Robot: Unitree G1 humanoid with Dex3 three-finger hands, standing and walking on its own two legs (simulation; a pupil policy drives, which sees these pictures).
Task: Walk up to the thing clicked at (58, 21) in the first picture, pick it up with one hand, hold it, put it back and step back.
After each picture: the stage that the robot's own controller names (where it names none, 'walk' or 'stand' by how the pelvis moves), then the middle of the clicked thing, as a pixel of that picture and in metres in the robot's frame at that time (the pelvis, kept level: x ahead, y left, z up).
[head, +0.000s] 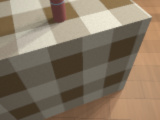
stand; out of the picture +0.74 +0.16 +0.12
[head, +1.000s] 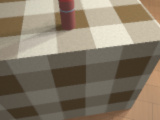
rise first; (66, 3) +0.67 +0.14 +0.13
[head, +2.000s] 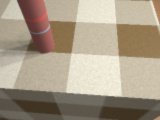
rise first; (37, 20) +0.46 +0.20 +0.15
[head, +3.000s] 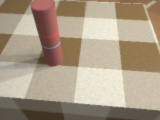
stand; (49, 37) +0.46 +0.16 +0.12
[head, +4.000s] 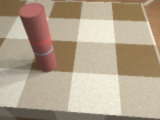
stand; (41, 42) +0.42 +0.18 +0.12
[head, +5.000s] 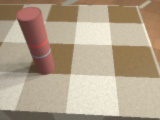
stand; (38, 45) +0.42 +0.18 +0.12
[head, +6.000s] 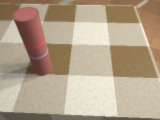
stand; (36, 46) +0.41 +0.19 +0.12
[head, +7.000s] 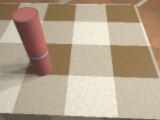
rise first; (35, 46) +0.41 +0.19 +0.12
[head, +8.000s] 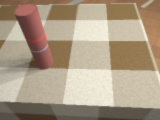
rise first; (37, 41) +0.44 +0.22 +0.12
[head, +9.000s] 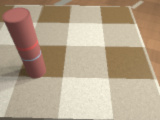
go down; (28, 48) +0.41 +0.20 +0.13
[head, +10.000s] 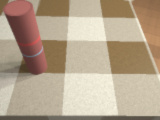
go down; (30, 43) +0.41 +0.19 +0.13
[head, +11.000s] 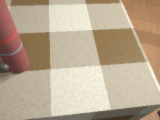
close in; (6, 39) +0.40 +0.21 +0.15
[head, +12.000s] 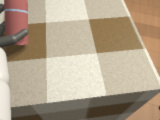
close; (16, 5) +0.55 +0.19 +0.15
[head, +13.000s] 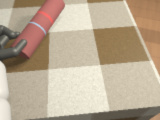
lift; (40, 25) +0.53 +0.15 +0.10
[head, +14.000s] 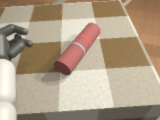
lift; (79, 46) +0.49 +0.03 +0.07
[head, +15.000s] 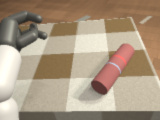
lift; (114, 66) +0.44 -0.08 +0.04
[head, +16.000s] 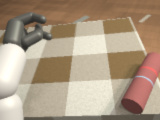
hold; (144, 79) +0.36 -0.18 +0.04
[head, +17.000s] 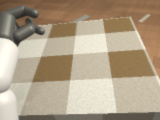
crouch; out of the picture +0.31 -0.31 -0.09
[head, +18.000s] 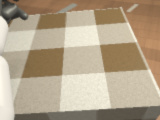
crouch; (138, 111) +0.57 -0.39 -0.73
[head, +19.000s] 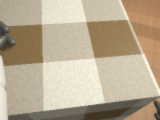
lower; (115, 86) +0.57 -0.37 -0.71
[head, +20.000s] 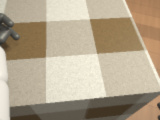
lower; (118, 86) +0.58 -0.37 -0.70
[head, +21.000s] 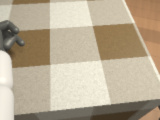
lower; (121, 91) +0.57 -0.37 -0.70
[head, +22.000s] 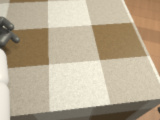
lower; (119, 90) +0.57 -0.36 -0.70
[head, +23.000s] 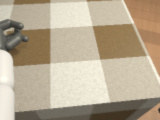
open; (121, 92) +0.58 -0.37 -0.70
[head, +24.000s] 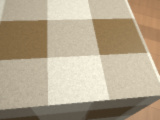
rise; (116, 86) +0.57 -0.38 -0.70
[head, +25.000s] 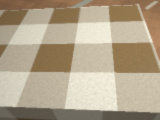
sink last; (148, 114) +0.55 -0.39 -0.73
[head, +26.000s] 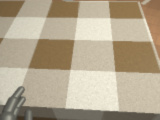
stand; (143, 111) +0.54 -0.42 -0.74
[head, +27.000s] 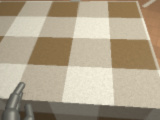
stand; (145, 113) +0.55 -0.42 -0.73
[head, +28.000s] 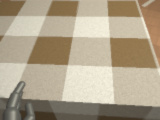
stand; (148, 113) +0.54 -0.44 -0.72
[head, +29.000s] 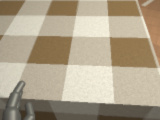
stand; (152, 114) +0.53 -0.46 -0.72
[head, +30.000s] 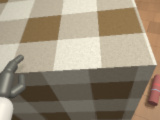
rise first; (155, 89) +0.60 -0.50 -0.70
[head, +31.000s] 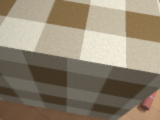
stand; (149, 96) +0.58 -0.60 -0.74
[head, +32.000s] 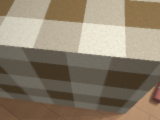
walk; out of the picture +0.59 -0.61 -0.73
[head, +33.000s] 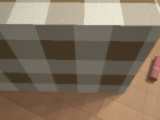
walk; (155, 68) +0.83 -0.61 -0.73
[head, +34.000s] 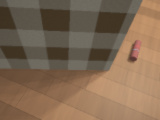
walk; (135, 50) +1.09 -0.60 -0.73
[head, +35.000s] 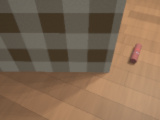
stand; (136, 53) +1.17 -0.54 -0.73
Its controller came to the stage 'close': yes
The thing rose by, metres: 0.00
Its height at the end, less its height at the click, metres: -0.87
